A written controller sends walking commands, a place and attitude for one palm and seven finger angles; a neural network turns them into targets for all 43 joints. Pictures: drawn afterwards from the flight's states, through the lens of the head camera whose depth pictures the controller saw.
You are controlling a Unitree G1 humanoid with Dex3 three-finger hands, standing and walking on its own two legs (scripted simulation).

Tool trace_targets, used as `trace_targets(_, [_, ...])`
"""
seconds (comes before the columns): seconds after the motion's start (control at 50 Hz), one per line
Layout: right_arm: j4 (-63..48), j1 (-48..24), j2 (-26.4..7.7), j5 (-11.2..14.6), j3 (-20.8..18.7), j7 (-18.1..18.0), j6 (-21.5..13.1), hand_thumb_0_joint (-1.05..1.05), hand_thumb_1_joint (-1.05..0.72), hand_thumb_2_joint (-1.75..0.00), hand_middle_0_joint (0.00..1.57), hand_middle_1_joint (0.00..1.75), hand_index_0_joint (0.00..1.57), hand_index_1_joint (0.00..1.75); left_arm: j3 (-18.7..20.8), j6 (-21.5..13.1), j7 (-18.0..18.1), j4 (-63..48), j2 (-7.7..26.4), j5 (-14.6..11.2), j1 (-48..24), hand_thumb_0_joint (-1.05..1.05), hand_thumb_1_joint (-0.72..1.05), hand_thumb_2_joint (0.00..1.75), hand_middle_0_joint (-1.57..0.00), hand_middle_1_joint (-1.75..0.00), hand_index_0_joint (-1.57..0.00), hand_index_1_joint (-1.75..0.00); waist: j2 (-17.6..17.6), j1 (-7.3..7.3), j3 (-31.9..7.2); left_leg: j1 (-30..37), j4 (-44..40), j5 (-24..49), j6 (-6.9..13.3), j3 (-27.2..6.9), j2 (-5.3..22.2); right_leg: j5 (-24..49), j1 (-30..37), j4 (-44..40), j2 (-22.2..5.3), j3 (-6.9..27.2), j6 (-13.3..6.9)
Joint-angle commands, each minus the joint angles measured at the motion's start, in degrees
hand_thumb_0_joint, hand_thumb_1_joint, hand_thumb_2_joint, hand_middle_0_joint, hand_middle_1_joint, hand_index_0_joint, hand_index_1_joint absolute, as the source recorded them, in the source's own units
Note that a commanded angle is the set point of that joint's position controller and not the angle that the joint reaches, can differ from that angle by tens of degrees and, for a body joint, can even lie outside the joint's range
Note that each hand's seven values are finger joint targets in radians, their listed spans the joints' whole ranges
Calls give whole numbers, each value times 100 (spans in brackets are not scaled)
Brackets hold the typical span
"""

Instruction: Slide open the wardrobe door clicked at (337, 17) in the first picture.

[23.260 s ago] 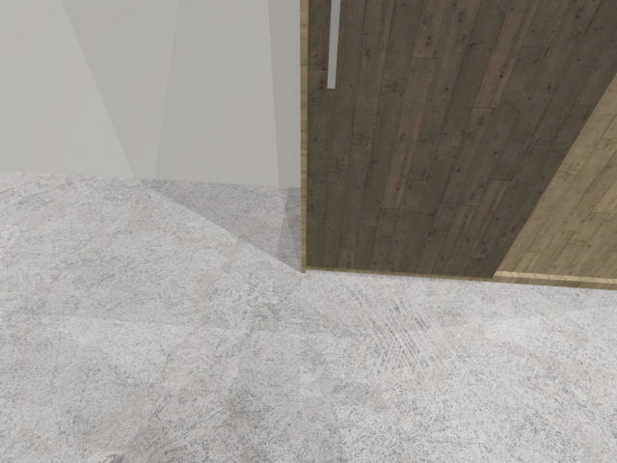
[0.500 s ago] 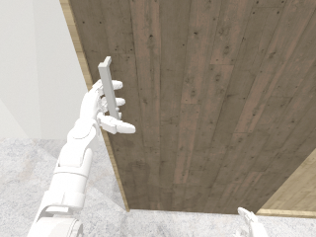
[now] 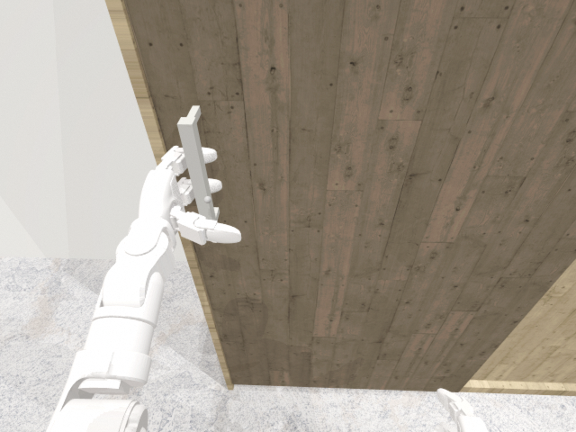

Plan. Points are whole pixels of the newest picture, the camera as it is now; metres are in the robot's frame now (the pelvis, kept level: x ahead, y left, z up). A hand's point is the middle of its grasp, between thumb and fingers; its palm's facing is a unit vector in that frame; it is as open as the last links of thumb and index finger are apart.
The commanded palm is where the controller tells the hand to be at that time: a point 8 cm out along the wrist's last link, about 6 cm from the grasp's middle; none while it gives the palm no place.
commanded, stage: grip the handle and tug to test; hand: left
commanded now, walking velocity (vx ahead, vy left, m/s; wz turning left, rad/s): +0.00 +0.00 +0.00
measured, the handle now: (203, 177) +0.44 +0.15 +0.16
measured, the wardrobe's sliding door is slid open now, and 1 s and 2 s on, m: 0.00 0.00 0.00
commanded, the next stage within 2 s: tug the door sideways, standing still in 1.36 s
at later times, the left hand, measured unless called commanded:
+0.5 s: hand (201, 198) +0.38 +0.14 +0.17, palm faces +0.03 -1.00 +0.02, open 7.6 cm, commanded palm +0.35 +0.19 +0.16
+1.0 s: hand (204, 197) +0.38 +0.14 +0.17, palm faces +0.03 -1.00 +0.02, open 6.2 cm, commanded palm +0.35 +0.19 +0.16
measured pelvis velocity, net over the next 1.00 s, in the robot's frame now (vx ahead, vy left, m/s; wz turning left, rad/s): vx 0.01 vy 0.00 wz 0.00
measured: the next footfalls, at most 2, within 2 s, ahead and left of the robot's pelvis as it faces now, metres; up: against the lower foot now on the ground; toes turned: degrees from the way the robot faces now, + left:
none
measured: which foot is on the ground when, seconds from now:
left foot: down 0.00-1.00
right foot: down 0.00-1.00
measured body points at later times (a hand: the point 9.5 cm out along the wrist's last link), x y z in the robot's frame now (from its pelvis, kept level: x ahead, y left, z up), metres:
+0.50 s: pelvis +0.00 +0.01 +0.00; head -0.02 +0.00 +0.45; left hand +0.37 +0.20 +0.17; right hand +0.16 -0.23 -0.09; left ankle +0.00 +0.13 -0.74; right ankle -0.01 -0.10 -0.74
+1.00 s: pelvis +0.01 +0.00 +0.00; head -0.02 -0.01 +0.45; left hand +0.37 +0.19 +0.17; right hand +0.17 -0.24 -0.09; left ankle +0.00 +0.13 -0.74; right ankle -0.01 -0.10 -0.74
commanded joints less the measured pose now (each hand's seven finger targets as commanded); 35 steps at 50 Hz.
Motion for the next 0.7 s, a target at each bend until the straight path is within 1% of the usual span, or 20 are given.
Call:
trace_targets(0.0, [-847, -778, -657, 15, -226, -64, -293, 0, -90, -90, 20, 30, 20, 30, 319, -402, -21, -1290, 895, -17, -2629, 0, -31, 38, -32, -123, -32, -123, -239, 56, -1199, 495, -181, 1151, 251, -40, -248, 1390, 137, -341, -32, 195, 112])
trace_targets(0.02, [-844, -763, -710, 5, -234, -66, -266, 0, -90, -90, 20, 30, 20, 30, 491, -366, -25, -1162, 1060, -17, -2400, 0, -27, 40, -32, -123, -32, -123, -250, 129, -1181, 458, -192, 1189, 251, -56, -244, 1406, 207, -330, -30, 188, 96])
trace_targets(0.06, [-886, -802, -642, 25, -211, -61, -260, 0, -90, -90, 20, 30, 20, 30, 205, -323, -89, -1239, 746, -28, -2478, 0, -17, 44, -33, -125, -33, -125, -227, 67, -1211, 495, -185, 1235, 251, -36, -250, 1459, 168, -319, -34, 167, 97])
trace_targets(0.08, [-877, -761, -660, 29, -227, -61, -258, 0, -90, -90, 20, 30, 20, 30, 295, -291, -98, -1145, 806, -40, -2339, 0, -13, 46, -34, -125, -34, -125, -323, 87, -1216, 480, -175, 1261, 243, -48, -239, 1494, 186, -307, -22, 148, 94])
trace_targets(0.12, [-913, -773, -709, 30, -240, -51, -242, 0, -90, -90, 20, 30, 20, 30, 369, -268, -126, -1200, 894, -57, -2214, 0, -3, 50, -35, -127, -35, -127, -215, 122, -1231, 508, -170, 1308, 244, -56, -244, 1552, 210, -297, -25, 158, 88])
trace_targets(0.18, [-922, -814, -639, 58, -223, -54, -281, 0, -90, -90, 20, 30, 20, 30, 19, -305, -163, -1410, 571, -71, -2588, 0, 11, 56, -36, -129, -36, -129, -228, -17, -1145, 557, -155, 1164, 247, -66, -234, 1355, 8, -342, -21, 153, 106])
trace_targets(0.2, [-887, -793, -652, 55, -221, -59, -289, 0, -90, -90, 20, 30, 20, 30, 71, -298, -151, -1273, 612, -89, -2594, 0, 15, 58, -37, -129, -37, -129, -319, -17, -1029, 506, -151, 1078, 246, -89, -231, 1240, -68, -363, -8, 140, 110])
trace_targets(0.22, [-851, -764, -715, 28, -226, -67, -271, 0, -90, -90, 20, 30, 20, 30, 286, -308, -122, -1172, 880, -72, -2602, 0, 20, 60, -38, -130, -38, -130, -273, 12, -1036, 503, -168, 1046, 246, -94, -229, 1175, -38, -381, -11, 167, 104])
trace_targets(0.24, [-889, -788, -701, 35, -226, -67, -269, 0, -90, -90, 20, 30, 20, 30, 278, -321, -129, -1266, 915, -47, -2675, 0, 25, 62, -38, -131, -38, -131, -310, 25, -1142, 501, -190, 1070, 259, -98, -226, 1188, 0, -369, -35, 170, 99])
trace_targets(0.3, [-884, -766, -650, 30, -224, -56, -301, 0, -90, -90, 20, 30, 20, 30, 108, -352, -126, -1314, 678, -39, -2725, 0, 39, 68, -40, -133, -40, -133, -196, 12, -1247, 573, -144, 1177, 243, -95, -239, 1292, 7, -319, -18, 155, 83])
trace_targets(0.34, [-933, -768, -687, 23, -238, -47, -290, 0, -90, -90, 20, 30, 20, 30, 364, -376, -98, -1403, 932, -50, -2430, 0, 48, 72, -41, -134, -41, -134, -142, 145, -1442, 580, -161, 1404, 229, -115, -217, 1492, 210, -249, -31, 134, 51])
trace_targets(0.38, [-936, -776, -639, 29, -231, -31, -308, 0, -90, -90, 20, 30, 20, 30, 241, -392, -94, -1472, 735, -74, -2335, 0, 57, 76, -42, -135, -42, -135, -227, 121, -1462, 595, -125, 1484, 229, -89, -227, 1653, 240, -221, -18, 127, 64])
trace_targets(0.44, [-957, -792, -688, 26, -235, -34, -266, 0, -90, -90, 20, 30, 20, 30, 385, -378, -97, -1518, 956, -61, -2297, 0, 71, 82, -43, -137, -43, -137, -292, 137, -1368, 512, -175, 1456, 239, -77, -209, 1655, 266, -249, -40, 139, 78])
trace_targets(0.48, [-953, -786, -637, 32, -234, -25, -283, 0, -90, -90, 20, 30, 20, 30, 177, -369, -100, -1601, 672, -56, -2287, 0, 81, 86, -44, -139, -44, -139, -230, 102, -1354, 584, -128, 1585, 234, -57, -215, 1808, 243, -215, -17, 120, 73])
trace_targets(0.52, [-952, -775, -697, 29, -240, -19, -255, 0, -90, -90, 20, 30, 20, 30, 347, -328, -86, -1564, 876, -43, -2086, 0, 90, 90, -45, -140, -45, -140, -155, 158, -1314, 572, -149, 1592, 221, -76, -206, 1761, 273, -222, -2, 115, 61])
trace_targets(0.56, [-978, -813, -620, 43, -230, -13, -264, 0, -90, -90, 20, 30, 20, 30, 47, -308, -82, -1735, 574, -20, -2341, 0, 90, 90, -45, -140, -45, -140, -70, 67, -1292, 634, -128, 1601, 228, -59, -208, 1756, 172, -230, -15, 117, 68])
trace_targets(0.6, [-946, -775, -640, 33, -247, -12, -263, 0, -90, -90, 20, 30, 20, 30, 72, -261, -60, -1720, 584, -11, -2301, 0, 90, 90, -45, -140, -45, -140, -34, 66, -1283, 665, -103, 1651, 216, -69, -198, 1784, 136, -221, 6, 102, 62])
trace_targets(0.64, [-943, -782, -687, 17, -245, -28, -225, 0, -90, -90, 20, 30, 20, 30, 284, -190, -51, -1612, 801, -23, -2185, 0, 90, 90, -45, -140, -45, -140, -230, 112, -1230, 564, -136, 1604, 230, -77, -196, 1765, 171, -238, -17, 104, 74])
trace_targets(0.66, [-908, -776, -665, 17, -226, -38, -216, 0, -90, -90, 20, 30, 20, 30, 258, -165, -45, -1531, 749, -34, -2268, 0, 90, 90, -45, -140, -45, -140, -440, 61, -1169, 540, -135, 1538, 241, -77, -204, 1728, 146, -256, -11, 107, 90])
trace_targets(0.68, [-908, -777, -665, 13, -237, -49, -212, 0, -90, -90, 20, 30, 20, 30, 284, -156, -45, -1541, 784, -35, -2315, 0, 90, 90, -45, -140, -45, -140, -402, 71, -1201, 538, -144, 1483, 235, -66, -207, 1684, 164, -258, -14, 120, 93])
